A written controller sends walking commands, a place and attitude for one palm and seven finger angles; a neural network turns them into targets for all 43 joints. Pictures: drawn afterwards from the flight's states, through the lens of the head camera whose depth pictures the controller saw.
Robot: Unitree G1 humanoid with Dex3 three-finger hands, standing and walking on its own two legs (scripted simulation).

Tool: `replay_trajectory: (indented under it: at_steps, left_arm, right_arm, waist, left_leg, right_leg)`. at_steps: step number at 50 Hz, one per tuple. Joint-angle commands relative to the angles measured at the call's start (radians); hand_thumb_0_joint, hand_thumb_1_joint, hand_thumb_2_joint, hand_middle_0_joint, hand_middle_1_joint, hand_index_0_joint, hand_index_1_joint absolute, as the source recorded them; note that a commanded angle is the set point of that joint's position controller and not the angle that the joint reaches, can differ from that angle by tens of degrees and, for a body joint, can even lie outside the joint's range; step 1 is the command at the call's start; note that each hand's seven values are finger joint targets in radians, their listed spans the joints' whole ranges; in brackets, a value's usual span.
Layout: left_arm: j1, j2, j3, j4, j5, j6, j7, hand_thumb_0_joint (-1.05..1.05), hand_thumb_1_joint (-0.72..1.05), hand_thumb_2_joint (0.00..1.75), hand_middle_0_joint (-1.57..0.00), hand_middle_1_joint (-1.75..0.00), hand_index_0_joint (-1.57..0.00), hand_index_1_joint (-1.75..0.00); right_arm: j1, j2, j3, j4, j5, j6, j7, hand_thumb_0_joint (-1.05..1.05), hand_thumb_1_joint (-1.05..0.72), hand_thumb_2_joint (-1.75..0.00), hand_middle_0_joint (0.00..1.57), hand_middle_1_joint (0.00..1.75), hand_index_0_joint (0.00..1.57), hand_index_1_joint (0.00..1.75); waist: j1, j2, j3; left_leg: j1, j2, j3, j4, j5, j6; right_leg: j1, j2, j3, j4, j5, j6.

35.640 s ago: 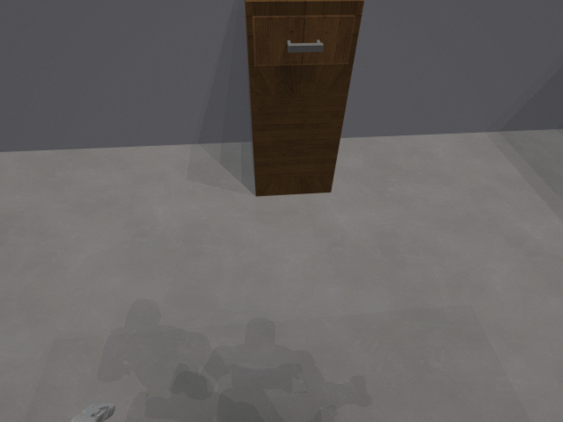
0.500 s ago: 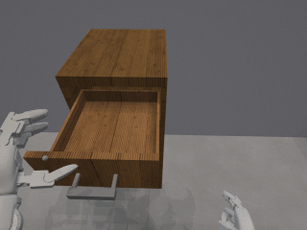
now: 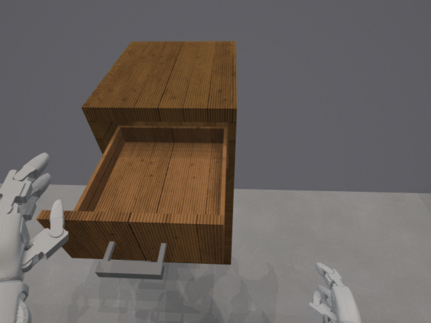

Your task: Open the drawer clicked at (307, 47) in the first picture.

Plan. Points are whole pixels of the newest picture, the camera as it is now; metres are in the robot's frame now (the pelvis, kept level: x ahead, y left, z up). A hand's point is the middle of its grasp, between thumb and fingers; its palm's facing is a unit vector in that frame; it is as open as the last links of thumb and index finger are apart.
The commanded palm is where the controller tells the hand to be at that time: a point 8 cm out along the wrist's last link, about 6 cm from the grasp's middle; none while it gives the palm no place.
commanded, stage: draw the hand back to the body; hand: left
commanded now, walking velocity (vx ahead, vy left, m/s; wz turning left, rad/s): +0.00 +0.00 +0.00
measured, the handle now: (133, 258) +0.23 +0.20 -0.01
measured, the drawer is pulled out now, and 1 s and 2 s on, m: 0.30 0.30 0.30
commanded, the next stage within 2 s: step back with the hand held close in 0.08 s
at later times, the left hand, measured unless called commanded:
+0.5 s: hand (52, 247) +0.17 +0.25 +0.15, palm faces +0.33 -0.82 -0.46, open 7.4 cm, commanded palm +0.11 +0.30 +0.18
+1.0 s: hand out of the picture +0.10 +0.28 +0.16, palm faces +0.41 -0.82 -0.40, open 7.4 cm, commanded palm +0.03 +0.31 +0.18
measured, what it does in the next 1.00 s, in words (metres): shifts its weight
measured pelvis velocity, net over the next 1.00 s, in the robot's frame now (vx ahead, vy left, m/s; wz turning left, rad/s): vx -0.09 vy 0.03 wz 0.06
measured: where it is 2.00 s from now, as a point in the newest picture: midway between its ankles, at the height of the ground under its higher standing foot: outside the picture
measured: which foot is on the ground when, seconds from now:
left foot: down 0.00-1.00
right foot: down 0.00-0.96, up 0.98-1.00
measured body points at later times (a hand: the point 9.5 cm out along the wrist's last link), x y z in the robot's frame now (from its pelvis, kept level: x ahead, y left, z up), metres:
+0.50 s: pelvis -0.01 +0.01 +0.00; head +0.00 +0.01 +0.45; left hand +0.15 +0.29 +0.17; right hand +0.17 -0.24 -0.08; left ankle -0.01 +0.12 -0.74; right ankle +0.00 -0.09 -0.74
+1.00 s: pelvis -0.09 +0.03 -0.02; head -0.08 +0.06 +0.43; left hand +0.07 +0.32 +0.18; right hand +0.09 -0.21 -0.08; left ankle -0.04 +0.12 -0.74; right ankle -0.02 -0.09 -0.73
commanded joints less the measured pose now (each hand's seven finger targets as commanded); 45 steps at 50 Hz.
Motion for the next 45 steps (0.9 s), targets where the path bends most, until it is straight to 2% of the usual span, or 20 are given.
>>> replay_trajectory:
  at_steps: [1, 9, 10, 11, 12, 16, 19, 22, 23, 26, 29, 33, 35, 37, 39, 41, 42, 43, 44, 45]
  left_arm:
    - [-0.075, 0.176, 0.113, -0.237, -0.002, -0.074, 0.016, 0.0, 0.9, 0.9, -0.2, -0.3, -0.2, -0.3]
    - [-0.067, 0.169, 0.116, -0.186, -0.005, -0.071, 0.012, 0.0, 0.9, 0.9, -0.2, -0.3, -0.2, -0.3]
    - [-0.11, 0.26, 0.23, -0.228, -0.005, -0.105, 0.013, 0.0, 0.9, 0.9, -0.2, -0.3, -0.2, -0.3]
    - [-0.049, 0.202, 0.182, -0.162, 0.002, -0.112, 0.002, 0.0, 0.9, 0.9, -0.2, -0.3, -0.2, -0.3]
    - [-0.036, 0.184, 0.153, -0.164, 0.006, -0.115, -0.001, 0.0, 0.9, 0.9, -0.2, -0.3, -0.2, -0.3]
    - [0.067, 0.174, 0.146, -0.215, 0.009, -0.14, 0.007, 0.0, 0.9, 0.9, -0.2, -0.3, -0.2, -0.3]
    - [0.113, 0.205, 0.181, -0.273, 0.005, -0.145, 0.018, 0.0, 0.9, 0.9, -0.2, -0.3, -0.2, -0.3]
    - [0.127, 0.227, 0.199, -0.332, 0.004, -0.142, 0.023, 0.0, 0.9, 0.9, -0.2, -0.3, -0.2, -0.3]
    - [0.112, 0.251, 0.213, -0.368, 0.003, -0.143, 0.026, 0.0, 0.9, 0.9, -0.2, -0.3, -0.2, -0.3]
    - [0.128, 0.238, 0.209, -0.357, 0.003, -0.136, 0.026, 0.0, 0.9, 0.9, -0.2, -0.3, -0.2, -0.3]
    - [0.136, 0.224, 0.2, -0.346, 0.004, -0.133, 0.025, 0.0, 0.9, 0.9, -0.2, -0.3, -0.2, -0.3]
    - [0.13, 0.216, 0.206, -0.332, 0.012, -0.139, 0.02, 0.0, 0.9, 0.9, -0.2, -0.3, -0.2, -0.3]
    - [0.114, 0.207, 0.2, -0.325, 0.017, -0.142, 0.018, 0.0, 0.9, 0.9, -0.2, -0.3, -0.2, -0.3]
    - [0.09, 0.204, 0.2, -0.314, 0.025, -0.147, 0.017, 0.0, 0.9, 0.9, -0.2, -0.3, -0.2, -0.3]
    - [0.068, 0.212, 0.197, -0.314, 0.026, -0.153, 0.023, 0.0, 0.9, 0.9, -0.2, -0.3, -0.2, -0.3]
    - [0.043, 0.216, 0.183, -0.314, 0.022, -0.16, 0.036, 0.0, 0.9, 0.9, -0.2, -0.3, -0.2, -0.3]
    - [0.034, 0.219, 0.177, -0.322, 0.022, -0.163, 0.043, 0.0, 0.9, 0.9, -0.2, -0.3, -0.2, -0.3]
    - [0.017, 0.247, 0.201, -0.34, 0.024, -0.166, 0.051, 0.0, 0.9, 0.9, -0.2, -0.3, -0.2, -0.3]
    - [0.03, 0.229, 0.181, -0.342, 0.026, -0.164, 0.052, 0.0, 0.9, 0.9, -0.2, -0.3, -0.2, -0.3]
    - [0.046, 0.239, 0.194, -0.354, 0.024, -0.162, 0.054, 0.0, 0.9, 0.9, -0.2, -0.3, -0.2, -0.3]
  right_arm:
    - [-0.135, -0.089, -0.036, -0.171, 0.0, -0.064, -0.013, 0.0, -0.9, -0.9, 0.2, 0.3, 0.2, 0.3]
    - [-0.138, -0.088, -0.04, -0.157, -0.001, -0.059, -0.013, 0.0, -0.9, -0.9, 0.2, 0.3, 0.2, 0.3]
    - [-0.101, -0.133, -0.059, -0.193, 0.009, -0.03, -0.004, 0.0, -0.9, -0.9, 0.2, 0.3, 0.2, 0.3]
    - [-0.112, -0.122, -0.061, -0.177, 0.006, -0.016, 0.0, 0.0, -0.9, -0.9, 0.2, 0.3, 0.2, 0.3]
    - [-0.123, -0.122, -0.063, -0.184, 0.005, -0.008, 0.003, 0.0, -0.9, -0.9, 0.2, 0.3, 0.2, 0.3]
    - [-0.095, -0.123, -0.075, -0.195, 0.006, 0.011, 0.005, 0.0, -0.9, -0.9, 0.2, 0.3, 0.2, 0.3]
    - [-0.09, -0.128, -0.084, -0.206, 0.009, 0.028, 0.0, 0.0, -0.9, -0.9, 0.2, 0.3, 0.2, 0.3]
    - [-0.098, -0.136, -0.09, -0.228, 0.01, 0.046, -0.005, 0.0, -0.9, -0.9, 0.2, 0.3, 0.2, 0.3]
    - [-0.104, -0.144, -0.091, -0.23, 0.009, 0.047, -0.01, 0.0, -0.9, -0.9, 0.2, 0.3, 0.2, 0.3]
    - [-0.095, -0.138, -0.091, -0.244, 0.008, 0.056, -0.011, 0.0, -0.9, -0.9, 0.2, 0.3, 0.2, 0.3]
    - [-0.088, -0.14, -0.089, -0.245, 0.002, 0.052, -0.008, 0.0, -0.9, -0.9, 0.2, 0.3, 0.2, 0.3]
    - [-0.084, -0.151, -0.091, -0.25, -0.005, 0.042, 0.0, 0.0, -0.9, -0.9, 0.2, 0.3, 0.2, 0.3]
    - [-0.084, -0.151, -0.084, -0.259, -0.006, 0.042, 0.001, 0.0, -0.9, -0.9, 0.2, 0.3, 0.2, 0.3]
    - [-0.081, -0.152, -0.082, -0.267, 0.0, 0.041, 0.006, 0.0, -0.9, -0.9, 0.2, 0.3, 0.2, 0.3]
    - [-0.069, -0.145, -0.083, -0.263, 0.001, 0.039, 0.006, 0.0, -0.9, -0.9, 0.2, 0.3, 0.2, 0.3]
    - [-0.052, -0.137, -0.085, -0.242, 0.004, 0.041, 0.005, 0.0, -0.9, -0.9, 0.2, 0.3, 0.2, 0.3]
    - [-0.051, -0.136, -0.084, -0.232, 0.004, 0.044, 0.004, 0.0, -0.9, -0.9, 0.2, 0.3, 0.2, 0.3]
    - [-0.058, -0.134, -0.084, -0.227, -0.002, 0.044, -0.001, 0.0, -0.9, -0.9, 0.2, 0.3, 0.2, 0.3]
    - [-0.052, -0.125, -0.073, -0.227, -0.005, 0.045, -0.004, 0.0, -0.9, -0.9, 0.2, 0.3, 0.2, 0.3]
    - [-0.051, -0.124, -0.069, -0.229, -0.006, 0.046, -0.006, 0.0, -0.9, -0.9, 0.2, 0.3, 0.2, 0.3]
  waist:
    - [-0.003, 0.017, -0.084]
    - [-0.004, -0.008, -0.043]
    - [-0.042, -0.028, 0.015]
    - [-0.045, -0.094, -0.002]
    - [-0.049, -0.118, 0.004]
    - [-0.058, -0.072, -0.121]
    - [-0.061, -0.063, -0.199]
    - [-0.057, -0.019, -0.22]
    - [-0.057, 0.031, -0.229]
    - [-0.052, 0.032, -0.215]
    - [-0.051, 0.057, -0.194]
    - [-0.051, 0.064, -0.162]
    - [-0.055, 0.034, -0.142]
    - [-0.061, -0.019, -0.115]
    - [-0.072, -0.107, -0.096]
    - [-0.079, -0.184, -0.099]
    - [-0.08, -0.201, -0.107]
    - [-0.081, -0.19, -0.115]
    - [-0.085, -0.167, -0.12]
    - [-0.085, -0.115, -0.12]
  left_leg:
    - [-0.03, 0.04, 0.049, -0.07, 0.203, -0.006]
    - [-0.034, 0.041, 0.056, -0.069, 0.195, -0.002]
    - [-0.109, 0.054, 0.003, -0.025, 0.155, 0.023]
    - [-0.098, 0.047, -0.004, 0.015, 0.14, 0.023]
    - [-0.089, 0.044, -0.001, 0.047, 0.133, 0.022]
    - [-0.105, 0.039, 0.01, 0.111, 0.155, 0.016]
    - [-0.121, 0.059, 0.0, 0.087, 0.275, 0.009]
    - [-0.156, 0.094, -0.038, 0.038, 0.445, 0.011]
    - [-0.164, 0.108, -0.052, 0.019, 0.485, 0.012]
    - [-0.215, 0.131, -0.075, -0.012, 0.52, 0.019]
    - [-0.266, 0.155, -0.093, -0.049, 0.463, 0.029]
    - [-0.404, 0.183, -0.119, -0.1, 0.248, 0.057]
    - [-0.495, 0.184, -0.119, -0.096, 0.108, 0.069]
    - [-0.56, 0.142, -0.086, -0.044, -0.097, 0.066]
    - [-0.484, 0.07, -0.035, 0.074, -0.206, 0.041]
    - [-0.304, 0.022, 0.029, 0.271, -0.161, 0.006]
    - [-0.228, 0.018, 0.044, 0.356, -0.145, 0.001]
    - [-0.187, 0.017, 0.053, 0.382, -0.14, -0.001]
    - [-0.167, 0.031, 0.054, 0.324, -0.128, 0.005]
    - [-0.173, 0.047, 0.047, 0.19, -0.109, 0.008]
  right_leg:
    - [0.041, -0.06, -0.007, -0.071, 0.141, 0.023]
    - [0.021, -0.06, -0.001, -0.09, 0.135, 0.027]
    - [-0.092, -0.114, 0.071, -0.145, 0.107, 0.03]
    - [-0.118, -0.139, 0.082, -0.169, 0.068, 0.021]
    - [-0.151, -0.161, 0.104, -0.189, 0.045, 0.013]
    - [-0.116, -0.219, 0.109, -0.129, 0.139, -0.023]
    - [-0.056, -0.206, 0.073, -0.054, 0.25, -0.017]
    - [-0.007, -0.149, 0.029, 0.03, 0.346, 0.012]
    - [0.003, -0.134, 0.018, 0.057, 0.359, 0.019]
    - [0.027, -0.097, 0.005, 0.104, 0.331, 0.032]
    - [0.014, -0.08, 0.002, 0.141, 0.209, 0.036]
    - [0.031, -0.062, 0.016, 0.193, 0.076, 0.04]
    - [0.057, -0.069, 0.037, 0.198, 0.071, 0.041]
    - [0.037, -0.107, 0.089, 0.133, 0.04, 0.029]
    - [-0.113, -0.178, 0.193, -0.035, -0.104, -0.006]
    - [-0.328, -0.278, 0.272, -0.176, -0.283, -0.056]
    - [-0.411, -0.316, 0.267, -0.207, -0.324, -0.072]
    - [-0.455, -0.315, 0.252, -0.212, -0.308, -0.077]
    - [-0.441, -0.305, 0.201, -0.179, -0.254, -0.066]
    - [-0.406, -0.263, 0.146, -0.122, -0.221, -0.041]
